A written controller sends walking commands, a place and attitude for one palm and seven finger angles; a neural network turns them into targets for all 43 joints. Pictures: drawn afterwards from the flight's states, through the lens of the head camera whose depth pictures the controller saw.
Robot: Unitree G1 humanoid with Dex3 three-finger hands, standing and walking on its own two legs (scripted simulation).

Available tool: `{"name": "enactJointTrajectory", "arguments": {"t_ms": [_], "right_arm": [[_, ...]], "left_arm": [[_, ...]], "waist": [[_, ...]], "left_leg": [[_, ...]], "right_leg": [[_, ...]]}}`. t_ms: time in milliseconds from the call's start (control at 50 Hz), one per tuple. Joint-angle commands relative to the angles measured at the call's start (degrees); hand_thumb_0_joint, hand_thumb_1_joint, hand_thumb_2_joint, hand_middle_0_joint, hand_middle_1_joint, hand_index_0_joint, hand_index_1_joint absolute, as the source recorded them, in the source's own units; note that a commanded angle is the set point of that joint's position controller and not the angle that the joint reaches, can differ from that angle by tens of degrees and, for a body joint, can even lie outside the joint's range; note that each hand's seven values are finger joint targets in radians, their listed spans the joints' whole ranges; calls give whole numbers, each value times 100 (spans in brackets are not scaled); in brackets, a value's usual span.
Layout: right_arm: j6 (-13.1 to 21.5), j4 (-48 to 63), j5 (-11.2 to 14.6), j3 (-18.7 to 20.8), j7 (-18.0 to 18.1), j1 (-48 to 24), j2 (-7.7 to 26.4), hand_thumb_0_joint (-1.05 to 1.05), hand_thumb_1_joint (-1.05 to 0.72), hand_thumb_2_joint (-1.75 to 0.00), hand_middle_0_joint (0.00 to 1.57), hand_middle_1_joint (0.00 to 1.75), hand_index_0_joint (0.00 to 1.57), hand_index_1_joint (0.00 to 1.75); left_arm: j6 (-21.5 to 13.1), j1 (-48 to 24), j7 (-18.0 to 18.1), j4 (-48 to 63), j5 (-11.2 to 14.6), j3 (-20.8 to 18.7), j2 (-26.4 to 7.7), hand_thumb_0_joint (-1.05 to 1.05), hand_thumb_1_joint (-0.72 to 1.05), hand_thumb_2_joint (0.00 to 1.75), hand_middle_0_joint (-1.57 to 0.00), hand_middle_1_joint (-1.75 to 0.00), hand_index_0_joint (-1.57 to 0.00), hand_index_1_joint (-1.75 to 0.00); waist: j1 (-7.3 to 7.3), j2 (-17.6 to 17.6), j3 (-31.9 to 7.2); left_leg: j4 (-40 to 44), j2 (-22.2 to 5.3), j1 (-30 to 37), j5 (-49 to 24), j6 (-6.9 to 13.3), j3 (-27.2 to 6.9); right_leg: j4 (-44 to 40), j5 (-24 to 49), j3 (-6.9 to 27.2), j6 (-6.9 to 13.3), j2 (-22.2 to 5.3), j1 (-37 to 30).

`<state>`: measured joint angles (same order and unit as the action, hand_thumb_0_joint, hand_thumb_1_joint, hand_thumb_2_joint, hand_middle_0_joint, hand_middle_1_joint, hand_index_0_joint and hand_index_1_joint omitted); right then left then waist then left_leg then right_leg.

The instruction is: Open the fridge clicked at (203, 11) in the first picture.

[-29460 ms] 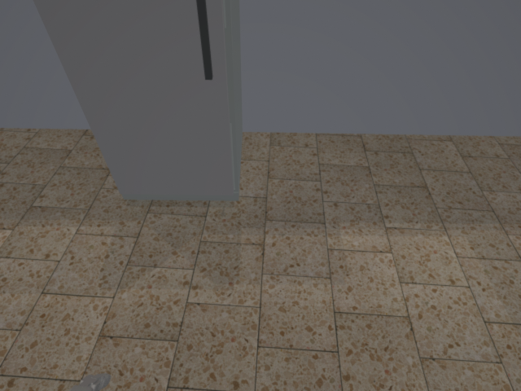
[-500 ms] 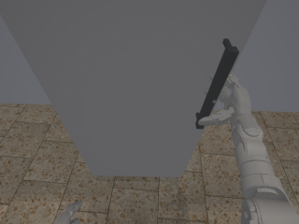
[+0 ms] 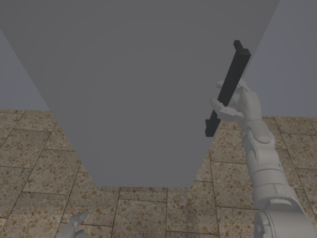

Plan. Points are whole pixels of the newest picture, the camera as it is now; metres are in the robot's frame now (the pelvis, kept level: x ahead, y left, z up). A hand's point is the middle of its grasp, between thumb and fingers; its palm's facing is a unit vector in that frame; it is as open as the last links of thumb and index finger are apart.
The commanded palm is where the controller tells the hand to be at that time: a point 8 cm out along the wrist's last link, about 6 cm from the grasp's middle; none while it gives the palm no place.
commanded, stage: grip the handle and tug to test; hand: right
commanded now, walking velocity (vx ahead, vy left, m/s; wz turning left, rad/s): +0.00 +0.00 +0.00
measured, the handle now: (220, 96) +0.46 -0.11 +0.12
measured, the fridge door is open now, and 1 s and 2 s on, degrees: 0 0 20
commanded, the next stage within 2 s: pull the door a little, standing still in 0.82 s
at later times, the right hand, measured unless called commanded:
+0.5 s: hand (216, 109) +0.41 -0.10 +0.12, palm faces -0.10 +0.99 -0.02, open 5.7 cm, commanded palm +0.38 -0.16 +0.13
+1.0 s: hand (217, 110) +0.41 -0.10 +0.12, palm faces -0.13 +0.99 -0.01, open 5.8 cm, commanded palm +0.37 -0.15 +0.13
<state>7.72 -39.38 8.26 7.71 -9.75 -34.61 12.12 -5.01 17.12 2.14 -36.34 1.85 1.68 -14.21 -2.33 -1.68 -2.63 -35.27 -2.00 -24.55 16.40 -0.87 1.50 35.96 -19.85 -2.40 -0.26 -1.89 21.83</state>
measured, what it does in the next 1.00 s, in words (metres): stands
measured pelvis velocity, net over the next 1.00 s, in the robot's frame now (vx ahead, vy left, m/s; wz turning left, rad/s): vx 0.03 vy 0.01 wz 0.03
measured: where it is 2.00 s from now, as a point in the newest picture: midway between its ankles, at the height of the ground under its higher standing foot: outside the picture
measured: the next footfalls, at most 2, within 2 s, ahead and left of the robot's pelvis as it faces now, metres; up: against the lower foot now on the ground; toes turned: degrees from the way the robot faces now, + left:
none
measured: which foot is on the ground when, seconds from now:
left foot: down 0.00-1.00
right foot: down 0.00-1.00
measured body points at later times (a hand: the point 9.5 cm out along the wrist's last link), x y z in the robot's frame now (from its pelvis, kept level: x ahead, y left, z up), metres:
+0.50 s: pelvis +0.00 +0.01 +0.00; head +0.02 +0.03 +0.45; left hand +0.11 +0.26 -0.11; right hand +0.41 -0.15 +0.13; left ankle +0.01 +0.13 -0.73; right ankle -0.02 -0.12 -0.73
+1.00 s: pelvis +0.03 +0.01 +0.01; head +0.05 +0.02 +0.46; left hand +0.16 +0.26 -0.09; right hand +0.41 -0.15 +0.13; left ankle +0.01 +0.13 -0.73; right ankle -0.02 -0.12 -0.73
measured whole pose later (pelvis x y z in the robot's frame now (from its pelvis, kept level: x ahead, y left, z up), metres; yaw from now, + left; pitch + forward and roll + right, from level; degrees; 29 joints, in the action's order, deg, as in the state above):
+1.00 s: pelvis +0.03 +0.01 +0.01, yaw +2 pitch +5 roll +0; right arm 1.2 -19.4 9.2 7.4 -8.2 -19.0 9.5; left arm -4.2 15.6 1.3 -33.3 1.7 0.8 -14.0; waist -2.0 -2.1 -3.5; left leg -31.9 -0.6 -19.1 17.3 -0.3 0.0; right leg 30.7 -20.3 -4.1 -1.0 -3.0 14.7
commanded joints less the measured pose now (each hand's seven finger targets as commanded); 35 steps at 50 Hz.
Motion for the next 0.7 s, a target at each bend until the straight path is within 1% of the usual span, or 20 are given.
{"name": "enactJointTrajectory", "arguments": {"t_ms": [0, 40, 100, 120, 180, 200, 240, 260, 280, 320, 380, 400, 420, 440, 460, 520, 560, 580, 640, 680], "right_arm": [[391, 1454, 190, 192, 80, -2441, 658, 0, -90, -90, 45, 140, 45, 140], [352, 1515, 216, 441, 159, -2412, 902, 0, -90, -90, 45, 140, 45, 140], [348, 1655, 133, 339, 259, -2402, 794, 0, -90, -90, 45, 140, 45, 140], [368, 1659, 84, 411, 309, -2398, 927, 0, -90, -90, 45, 140, 45, 140], [378, 1565, 11, 251, 343, -2416, 760, 0, -90, -90, 45, 140, 45, 140], [410, 1662, -18, 321, 349, -2527, 907, 0, -90, -90, 45, 140, 45, 140], [436, 1672, -37, 265, 332, -2510, 859, 0, -90, -90, 45, 140, 45, 140], [414, 1551, -7, 215, 309, -2471, 761, 0, -90, -90, 45, 140, 45, 140], [432, 1604, -4, 341, 298, -2608, 947, 0, -90, -90, 45, 140, 45, 140], [447, 1478, 8, 321, 270, -2597, 944, 0, -90, -90, 45, 140, 45, 140], [505, 1596, 54, 325, 216, -2610, 930, 0, -90, -90, 45, 140, 45, 140], [524, 1631, 75, 311, 203, -2492, 865, 0, -90, -90, 45, 140, 45, 140], [530, 1586, 87, 404, 190, -2284, 952, 0, -90, -90, 45, 140, 45, 140], [552, 1644, 107, 410, 167, -2248, 967, 0, -90, -90, 45, 140, 45, 140], [571, 1772, 121, 494, 156, -2145, 1028, 0, -90, -90, 45, 140, 45, 140], [569, 1841, 132, 341, 98, -1934, 886, 0, -90, -90, 45, 140, 45, 140], [549, 1909, 169, 531, 91, -1609, 1032, 0, -90, -90, 45, 140, 45, 140], [534, 1970, 172, 444, 78, -1592, 927, 0, -90, -90, 45, 140, 45, 140], [503, 2312, 188, 398, 72, -1224, 814, 0, -90, -90, 45, 140, 45, 140], [472, 2594, 194, 490, 72, -905, 889, 0, -90, -90, 45, 140, 45, 140]], "left_arm": [[-247, 5, 19, 678, 27, -270, -703, 0, 90, 90, -20, -30, -20, -30], [-223, -6, 17, 687, 16, -279, -723, 0, 90, 90, -20, -30, -20, -30], [-216, -84, 15, 714, 5, -260, -669, 0, 90, 90, -20, -30, -20, -30], [-198, -84, 22, 714, 1, -260, -684, 0, 90, 90, -20, -30, -20, -30], [-190, -110, 21, 708, -1, -240, -648, 0, 90, 90, -20, -30, -20, -30], [-184, -104, 28, 707, -4, -243, -659, 0, 90, 90, -20, -30, -20, -30], [-178, -125, 43, 731, -7, -250, -647, 0, 90, 90, -20, -30, -20, -30], [-186, -120, 44, 722, -3, -237, -642, 0, 90, 90, -20, -30, -20, -30], [-185, -100, 60, 704, -4, -242, -667, 0, 90, 90, -20, -30, -20, -30], [-169, -106, 79, 704, 0, -242, -678, 0, 90, 90, -20, -30, -20, -30], [-195, -147, 83, 709, 6, -241, -660, 0, 90, 90, -20, -30, -20, -30], [-213, -167, 72, 731, -1, -243, -646, 0, 90, 90, -20, -30, -20, -30], [-216, -148, 63, 748, -7, -249, -674, 0, 90, 90, -20, -30, -20, -30], [-225, -176, 59, 751, 8, -251, -664, 0, 90, 90, -20, -30, -20, -30], [-237, -189, 52, 780, -6, -253, -664, 0, 90, 90, -20, -30, -20, -30], [-243, -224, 42, 818, 12, -256, -670, 0, 90, 90, -20, -30, -20, -30], [-260, -261, 34, 848, 16, -260, -675, 0, 90, 90, -20, -30, -20, -30], [-258, -286, 28, 865, 21, -254, -663, 0, 90, 90, -20, -30, -20, -30], [-292, -301, -5, 924, 19, -281, -642, 0, 90, 90, -20, -30, -20, -30], [-297, -311, -20, 969, 7, -299, -643, 0, 90, 90, -20, -30, -20, -30]], "waist": [[-24, 219, -2016], [20, 428, -2018], [25, 390, -1809], [34, 390, -1720], [4, 313, -1596], [24, 188, -1726], [22, 190, -1863], [0, 308, -1804], [5, 275, -1867], [-20, 427, -1794], [24, 218, -1938], [62, 179, -2000], [106, 370, -2045], [103, 304, -2031], [177, 279, -2136], [154, 374, -1970], [248, 418, -1945], [225, 316, -1858], [285, 313, -1970], [372, 345, -2145]], "left_leg": [[189, 307, 1063, -2136, 219, 166], [205, 303, 1208, -2171, 199, 153], [265, 288, 1159, -1993, 185, 124], [280, 277, 1174, -1974, 194, 114], [313, 281, 1077, -1812, 190, 105], [304, 275, 1123, -1784, 202, 87], [297, 274, 1196, -1860, 206, 71], [313, 280, 1179, -1862, 199, 86], [319, 277, 1218, -1876, 199, 57], [353, 273, 1264, -1828, 191, 61], [342, 269, 1319, -1908, 200, 26], [333, 265, 1376, -1963, 204, 29], [328, 269, 1470, -2018, 207, 36], [332, 257, 1501, -2065, 198, 22], [311, 254, 1612, -2159, 204, 7], [323, 252, 1634, -2256, 207, 32], [330, 253, 1695, -2277, 202, 3], [359, 256, 1628, -2263, 201, 4], [307, 251, 1758, -2612, 214, 22], [266, 240, 1936, -2861, 212, 9]], "right_leg": [[-406, 1951, 93, 103, 152, -726], [-436, 1906, 78, 125, 163, -619], [-488, 1650, 37, 144, 184, -542], [-482, 1663, 32, 157, 178, -514], [-519, 1471, 22, 152, 187, -485], [-521, 1450, 28, 146, 193, -518], [-498, 1523, 21, 162, 197, -581], [-503, 1487, 19, 167, 198, -557], [-495, 1474, 14, 167, 205, -553], [-512, 1412, 10, 183, 211, -495], [-509, 1430, -11, 174, 226, -557], [-511, 1467, -25, 172, 235, -571], [-500, 1531, -20, 187, 228, -554], [-524, 1524, -42, 177, 226, -516], [-531, 1573, -56, 178, 238, -529], [-547, 1655, -79, 185, 228, -493], [-573, 1620, -97, 183, 220, -457], [-585, 1602, -124, 184, 225, -491], [-567, 1957, -144, 189, 205, -615], [-578, 2146, -172, 180, 202, -659]]}}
